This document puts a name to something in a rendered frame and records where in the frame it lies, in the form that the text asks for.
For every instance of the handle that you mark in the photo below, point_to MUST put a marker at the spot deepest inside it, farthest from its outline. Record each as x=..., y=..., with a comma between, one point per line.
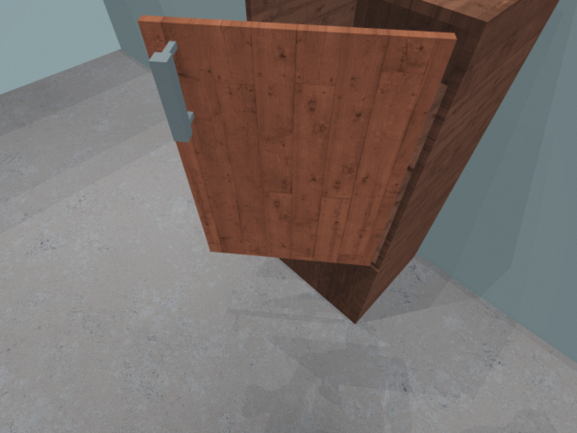
x=167, y=81

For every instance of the cupboard door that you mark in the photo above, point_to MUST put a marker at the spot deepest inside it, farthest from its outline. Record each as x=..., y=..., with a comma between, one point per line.
x=302, y=133

